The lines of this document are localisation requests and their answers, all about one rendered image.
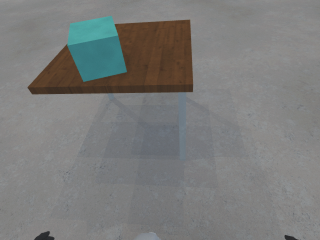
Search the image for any table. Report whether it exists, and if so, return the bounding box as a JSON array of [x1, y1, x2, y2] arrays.
[[27, 19, 193, 161]]

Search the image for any carton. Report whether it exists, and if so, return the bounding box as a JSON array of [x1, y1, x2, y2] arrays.
[[67, 16, 127, 82]]

